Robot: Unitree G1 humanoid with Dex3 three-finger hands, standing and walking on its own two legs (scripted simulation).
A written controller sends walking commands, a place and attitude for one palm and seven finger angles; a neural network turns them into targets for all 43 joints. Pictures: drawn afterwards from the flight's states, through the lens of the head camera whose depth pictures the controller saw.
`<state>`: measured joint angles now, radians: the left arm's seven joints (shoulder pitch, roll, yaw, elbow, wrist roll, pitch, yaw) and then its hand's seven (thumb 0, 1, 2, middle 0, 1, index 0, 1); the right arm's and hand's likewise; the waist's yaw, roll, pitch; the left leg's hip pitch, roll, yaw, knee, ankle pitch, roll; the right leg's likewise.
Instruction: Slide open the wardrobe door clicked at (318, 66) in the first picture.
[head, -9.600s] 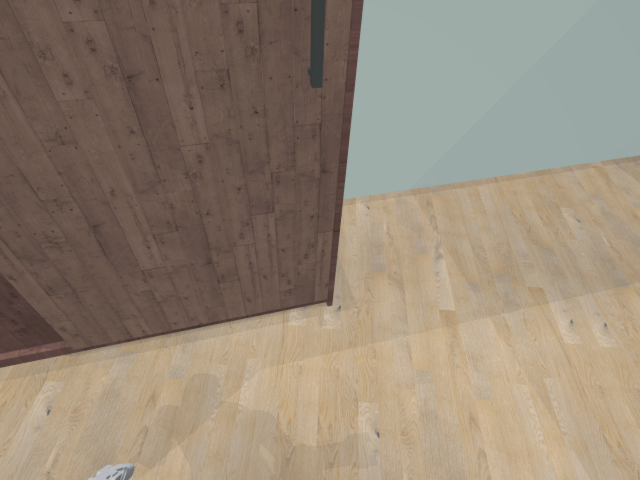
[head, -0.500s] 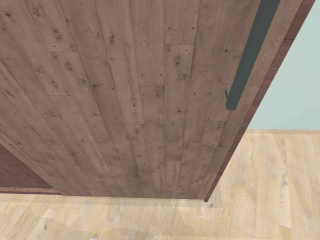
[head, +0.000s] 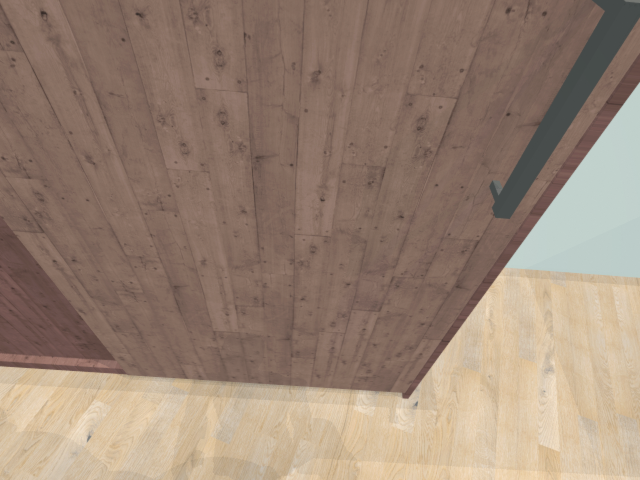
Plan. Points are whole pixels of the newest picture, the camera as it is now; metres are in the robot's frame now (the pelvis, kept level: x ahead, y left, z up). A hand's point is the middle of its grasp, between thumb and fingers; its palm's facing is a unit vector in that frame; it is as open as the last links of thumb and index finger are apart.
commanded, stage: come to a stop and stand still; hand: right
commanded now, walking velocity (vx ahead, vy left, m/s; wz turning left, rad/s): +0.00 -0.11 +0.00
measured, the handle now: (544, 120) +0.46 -0.22 +0.25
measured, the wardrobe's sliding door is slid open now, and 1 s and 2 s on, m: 0.00 0.00 0.00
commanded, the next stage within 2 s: look again from close up in 0.76 s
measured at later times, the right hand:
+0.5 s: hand out of the picture -0.03 -0.24 -0.19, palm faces +0.08 +0.98 -0.16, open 7.4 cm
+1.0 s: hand out of the picture +0.01 -0.25 -0.18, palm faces -0.01 +0.97 -0.24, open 7.4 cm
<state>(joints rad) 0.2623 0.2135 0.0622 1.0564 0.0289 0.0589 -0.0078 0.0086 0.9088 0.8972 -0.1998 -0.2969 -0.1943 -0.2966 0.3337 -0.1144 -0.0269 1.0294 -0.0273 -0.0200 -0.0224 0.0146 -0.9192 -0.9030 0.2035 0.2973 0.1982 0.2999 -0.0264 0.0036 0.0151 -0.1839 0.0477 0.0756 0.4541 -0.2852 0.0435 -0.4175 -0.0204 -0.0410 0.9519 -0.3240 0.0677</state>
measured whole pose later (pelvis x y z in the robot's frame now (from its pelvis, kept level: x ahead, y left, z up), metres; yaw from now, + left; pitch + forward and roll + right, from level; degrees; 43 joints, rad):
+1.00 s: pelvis +0.00 -0.07 -0.01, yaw +0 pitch +0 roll +0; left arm 0.32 0.16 0.00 1.08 0.02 -0.02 0.02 0.01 0.91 0.90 -0.20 -0.30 -0.20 -0.30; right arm 0.25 -0.16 0.02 1.12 -0.01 -0.02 -0.04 0.01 -0.91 -0.90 0.20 0.30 0.20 0.30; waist 0.02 -0.04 0.05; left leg -0.20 0.10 0.06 0.51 -0.30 -0.05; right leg -0.21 -0.01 -0.11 0.51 -0.29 -0.03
